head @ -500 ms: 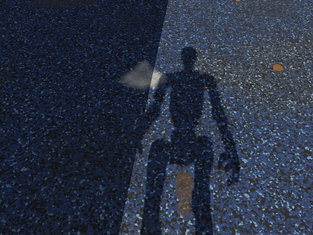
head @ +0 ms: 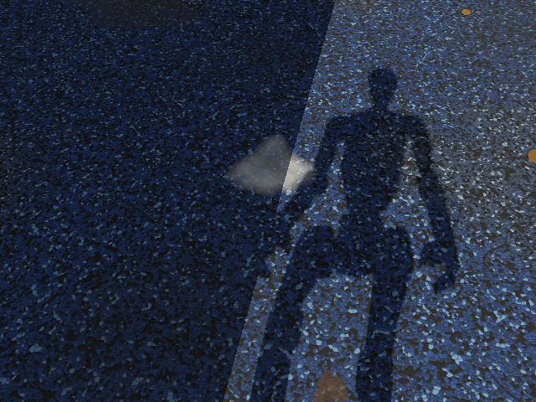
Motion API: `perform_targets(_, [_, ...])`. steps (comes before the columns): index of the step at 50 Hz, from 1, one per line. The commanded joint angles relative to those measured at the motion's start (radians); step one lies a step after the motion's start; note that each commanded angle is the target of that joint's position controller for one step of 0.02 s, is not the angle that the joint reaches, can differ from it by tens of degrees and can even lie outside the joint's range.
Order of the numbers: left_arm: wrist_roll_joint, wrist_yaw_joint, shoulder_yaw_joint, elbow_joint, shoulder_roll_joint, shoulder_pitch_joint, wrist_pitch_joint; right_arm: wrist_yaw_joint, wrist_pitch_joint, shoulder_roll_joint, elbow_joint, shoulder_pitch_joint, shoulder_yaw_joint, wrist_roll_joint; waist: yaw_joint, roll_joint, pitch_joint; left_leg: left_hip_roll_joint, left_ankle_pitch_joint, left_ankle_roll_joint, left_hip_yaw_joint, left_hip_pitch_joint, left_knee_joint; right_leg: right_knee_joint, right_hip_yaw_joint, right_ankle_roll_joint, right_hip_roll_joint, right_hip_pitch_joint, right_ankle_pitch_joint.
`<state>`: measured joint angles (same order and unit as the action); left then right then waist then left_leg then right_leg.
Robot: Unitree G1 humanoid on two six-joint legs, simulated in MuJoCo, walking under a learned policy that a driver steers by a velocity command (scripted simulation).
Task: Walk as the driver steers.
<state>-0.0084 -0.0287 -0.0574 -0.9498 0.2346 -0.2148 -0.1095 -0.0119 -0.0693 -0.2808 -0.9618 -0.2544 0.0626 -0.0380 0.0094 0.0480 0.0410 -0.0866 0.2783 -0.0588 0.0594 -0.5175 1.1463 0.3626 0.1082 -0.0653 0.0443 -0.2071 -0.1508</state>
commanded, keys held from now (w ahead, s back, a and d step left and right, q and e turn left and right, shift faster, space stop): w+q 0.78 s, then w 0.22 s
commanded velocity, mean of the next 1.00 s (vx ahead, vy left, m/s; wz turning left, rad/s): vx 0.50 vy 0.00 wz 0.48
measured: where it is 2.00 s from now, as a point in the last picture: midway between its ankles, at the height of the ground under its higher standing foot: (172, 269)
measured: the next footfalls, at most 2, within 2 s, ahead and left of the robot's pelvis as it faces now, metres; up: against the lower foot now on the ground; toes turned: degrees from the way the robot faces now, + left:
left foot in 0.38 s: +0.37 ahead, +0.15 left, +0.00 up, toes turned +15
right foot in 0.84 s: +0.71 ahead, +0.06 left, +0.00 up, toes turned +31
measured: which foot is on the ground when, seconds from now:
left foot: up 0.00-0.36, down 0.38-0.86, up 0.88-1.00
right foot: down 0.00-0.36, up 0.38-0.82, down 0.84-1.00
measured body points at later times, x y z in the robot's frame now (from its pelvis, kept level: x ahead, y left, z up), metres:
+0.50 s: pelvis +0.28 +0.07 -0.01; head +0.32 +0.08 +0.44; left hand +0.30 +0.36 -0.14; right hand +0.48 -0.16 -0.12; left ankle +0.33 +0.14 -0.74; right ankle +0.20 -0.10 -0.63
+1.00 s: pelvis +0.58 +0.11 -0.01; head +0.61 +0.12 +0.44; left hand +0.55 +0.41 -0.11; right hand +0.80 -0.09 -0.13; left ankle +0.44 +0.18 -0.65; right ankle +0.67 +0.04 -0.74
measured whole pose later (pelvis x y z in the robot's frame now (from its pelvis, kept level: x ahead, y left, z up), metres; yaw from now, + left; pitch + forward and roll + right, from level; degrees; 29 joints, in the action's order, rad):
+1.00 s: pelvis +0.58 +0.11 -0.01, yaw +31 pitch +2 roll -1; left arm -0.01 -0.02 -0.06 -0.82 0.26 -0.20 -0.11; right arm -0.01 -0.05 -0.28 -0.77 -0.31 0.06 -0.02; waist 0.01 0.04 0.01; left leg 0.02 0.38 -0.04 0.08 -0.43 1.17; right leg 0.45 0.01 -0.04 0.04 -0.32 -0.16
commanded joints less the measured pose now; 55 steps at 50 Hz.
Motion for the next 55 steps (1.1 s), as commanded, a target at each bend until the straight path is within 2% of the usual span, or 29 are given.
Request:
perform_targets(1, [-0.008,0.013,-0.02,0.037,0.113,0.034,-0.025,-0.004,0.023,-0.04,0.038,-0.053,0.018,0.002,-0.033,-0.113,-0.002,-0.064,-0.105,0.009,0.072,-0.105,-0.03,-0.271,-0.197,-0.12,-0.283,0.013,0.034])
perform_targets(5, [-0.014,0.036,-0.022,0.025,0.135,-0.001,-0.021,0.009,0.016,-0.042,0.079,0.044,0.024,0.014,-0.013,-0.087,0.026,-0.04,-0.311,0.03,0.075,-0.191,-0.229,-0.284,-0.083,-0.105,-0.271,0.066,0.126])
perform_targets(8, [-0.006,0.049,-0.021,0.019,0.151,-0.035,-0.013,0.029,0.01,-0.021,0.12,0.151,0.011,0.02,0.024,-0.069,0.049,-0.03,-0.402,0.031,-0.008,-0.173,-0.379,-0.295,0.002,-0.086,-0.262,0.097,0.171])
perform_targets(13, [0.009,0.053,-0.029,-0.011,0.175,-0.139,0.028,0.065,0.008,-0.001,0.215,0.293,-0.007,0.018,0.07,-0.057,0.08,-0.008,-0.296,0.0,-0.085,-0.261,-0.504,-0.194,0.063,-0.081,-0.321,0.324,0.359])
perform_targets(16, [0.015,0.062,-0.04,0.012,0.215,-0.105,0.052,0.084,0.013,-0.041,0.247,0.252,0.01,0.014,0.012,-0.118,0.009,0.074,-0.146,-0.048,-0.175,-0.109,-0.516,-0.022,0.108,-0.055,-0.332,0.37,0.825])
perform_targets(18, [0.017,0.07,-0.045,0.032,0.236,-0.073,0.068,0.079,0.017,-0.122,0.212,0.036,0.054,0.007,-0.115,-0.143,-0.118,0.15,-0.121,-0.106,-0.196,0.196,-0.553,0.287,0.129,-0.022,-0.307,0.299,0.986])
perform_targets(19, [0.015,0.071,-0.04,0.05,0.231,-0.061,0.062,0.058,0.024,-0.196,0.174,-0.134,0.091,0.007,-0.197,-0.084,-0.205,0.106,-0.143,-0.156,-0.069,0.499,-0.619,0.561,0.13,0.02,-0.265,0.093,0.756])
perform_targets(20, [-0.018,0.046,0.008,0.096,0.066,-0.157,0.031,0.042,0.027,-0.3,0.165,-0.161,0.111,0.004,-0.091,0.187,-0.292,-0.168,-0.048,-0.339,0.464,0.883,-0.654,0.944,0.081,0.088,-0.065,-0.391,-0.222])
perform_targets(21, [0.02,0.029,0.006,0.124,0.114,-0.082,-0.022,0.041,0.017,-0.248,0.19,-0.184,0.089,0.019,-0.125,0.113,-0.427,-0.263,0.038,-0.412,0.8,0.981,-0.83,1.097,-0.168,0.077,0.012,-0.543,-0.436])
perform_targets(22, [0.057,0.018,-0.01,0.159,0.168,0.037,-0.051,0.039,0.006,-0.184,0.188,-0.155,0.072,0.031,-0.151,0.06,-0.298,-0.228,-0.026,-0.343,0.647,0.911,-0.858,1.078,-0.216,0.044,-0.054,-0.636,-0.349])
perform_targets(23, [0.055,0.021,-0.006,0.168,0.162,0.058,-0.062,0.039,-0.004,-0.145,0.2,-0.084,0.062,0.025,-0.106,-0.02,-0.202,-0.183,-0.115,-0.302,0.505,0.757,-0.856,0.983,-0.21,0.029,-0.102,-0.612,-0.258])
perform_targets(24, [0.031,0.03,-0.013,0.155,0.162,0.057,-0.06,0.04,-0.007,-0.111,0.218,-0.008,0.052,0.023,-0.056,-0.075,-0.133,-0.139,-0.219,-0.272,0.402,0.599,-0.871,0.886,-0.201,0.037,-0.134,-0.544,-0.217])
perform_targets(25, [0.017,0.032,-0.023,0.152,0.174,0.034,-0.046,0.037,-0.01,-0.088,0.235,0.034,0.043,0.031,-0.019,-0.061,-0.111,-0.111,-0.297,-0.261,0.341,0.494,-0.891,0.831,-0.206,0.049,-0.156,-0.464,-0.187])
perform_targets(28, [-0.004,0.034,-0.023,0.169,0.143,0.025,-0.009,0.023,-0.01,-0.117,0.246,0.035,0.047,0.025,0.016,-0.048,-0.072,-0.077,-0.396,-0.26,0.263,0.34,-0.935,0.685,-0.178,0.102,-0.162,-0.399,-0.141])
perform_targets(30, [-0.009,0.038,-0.014,0.201,0.122,0.106,-0.001,0.008,-0.008,-0.152,0.244,0.004,0.056,0.023,-0.004,-0.032,-0.043,-0.044,-0.407,-0.241,0.21,0.282,-0.944,0.532,-0.156,0.131,-0.142,-0.401,-0.028])
perform_targets(34, [0.003,0.028,0.0,0.247,0.096,0.249,-0.007,-0.003,0.006,-0.16,0.234,-0.059,0.06,0.018,-0.07,0.024,-0.036,0.019,-0.277,-0.164,0.167,0.229,-0.915,0.229,-0.134,0.133,-0.068,-0.292,0.249])
perform_targets(36, [0.015,0.022,-0.004,0.269,0.115,0.288,-0.011,-0.002,0.01,-0.156,0.222,-0.092,0.059,0.013,-0.084,0.04,-0.036,-0.001,-0.219,-0.151,0.214,0.262,-0.888,0.174,-0.154,0.124,-0.054,-0.272,0.267])
perform_targets(39, [0.018,0.012,-0.019,0.279,0.161,0.28,-0.025,-0.01,0.018,-0.144,0.221,-0.103,0.057,0.012,-0.065,0.063,-0.045,-0.046,-0.184,-0.134,0.309,0.37,-0.795,0.115,-0.191,0.094,-0.055,-0.259,0.176])
perform_targets(41, [0.014,0.008,-0.029,0.252,0.179,0.184,-0.036,-0.013,0.024,-0.132,0.226,-0.09,0.053,0.021,-0.014,0.089,-0.07,-0.051,-0.266,-0.115,0.319,0.406,-0.712,0.084,-0.162,0.054,-0.054,-0.163,0.126])
perform_targets(42, [0.001,0.011,-0.043,0.226,0.206,0.083,-0.042,-0.01,0.022,-0.096,0.23,-0.093,0.039,0.026,0.031,0.075,-0.139,-0.002,-0.342,-0.087,0.282,0.39,-0.589,0.076,-0.166,0.017,-0.075,-0.006,0.123])
perform_targets(43, [-0.013,0.015,-0.054,0.21,0.254,-0.069,-0.044,-0.007,0.02,-0.05,0.246,-0.107,0.018,0.042,0.088,-0.021,-0.279,0.059,-0.206,-0.051,0.207,0.273,-0.32,0.103,-0.325,-0.045,-0.229,0.244,0.08])
perform_targets(44, [-0.013,0.009,-0.08,0.153,0.336,-0.175,-0.028,-0.001,0.008,0.016,0.249,-0.287,0.0,0.007,0.018,-0.384,-0.385,0.204,0.262,0.024,0.097,-0.096,0.014,0.002,-0.81,-0.232,-0.438,0.563,-0.144])
perform_targets(45, [0.019,0.001,-0.061,0.159,0.24,-0.17,-0.024,-0.005,0.004,-0.086,0.224,-0.268,0.013,-0.008,0.053,-0.288,-0.324,0.141,0.294,0.028,0.141,-0.237,0.139,-0.072,-0.931,-0.223,-0.447,0.546,-0.411])
perform_targets(46, [0.022,0.003,-0.043,0.176,0.177,-0.11,-0.02,-0.005,0.004,-0.146,0.245,-0.131,0.027,-0.003,0.081,-0.182,-0.183,0.106,0.2,0.025,0.133,-0.277,0.164,-0.086,-0.774,-0.175,-0.4,0.422,-0.401])
perform_targets(47, [0.008,0.004,-0.034,0.187,0.164,-0.051,-0.013,-0.009,0.004,-0.14,0.266,-0.051,0.026,0.012,0.066,-0.106,-0.116,0.07,0.13,0.025,0.094,-0.249,0.14,-0.095,-0.649,-0.149,-0.357,0.296,-0.278])
perform_targets(48, [0.001,0.005,-0.027,0.184,0.145,-0.018,-0.008,-0.007,-0.001,-0.127,0.283,-0.004,0.026,0.029,0.049,-0.095,-0.06,0.043,0.084,0.024,0.084,-0.231,0.08,-0.114,-0.564,-0.149,-0.322,0.196,-0.155])
perform_targets(49, [-0.008,0.007,-0.019,0.18,0.131,-0.007,-0.009,-0.001,-0.003,-0.111,0.287,-0.008,0.026,0.029,0.021,-0.123,-0.053,0.013,0.053,0.021,0.077,-0.179,0.031,-0.13,-0.498,-0.141,-0.292,0.138,-0.068])
perform_targets(51, [0.002,0.007,-0.016,0.165,0.123,-0.021,-0.012,0.005,-0.001,-0.072,0.285,-0.029,0.018,0.024,0.002,-0.15,-0.061,-0.004,0.047,0.026,0.043,-0.137,-0.051,-0.162,-0.423,-0.15,-0.264,0.102,0.028])
perform_targets(55, [0.017,0.016,-0.032,0.14,0.188,-0.055,-0.007,0.011,-0.003,-0.032,0.324,0.077,-0.004,0.034,0.022,-0.121,-0.04,-0.025,-0.087,0.052,-0.002,-0.147,-0.286,-0.217,-0.321,-0.168,-0.266,0.08,0.142])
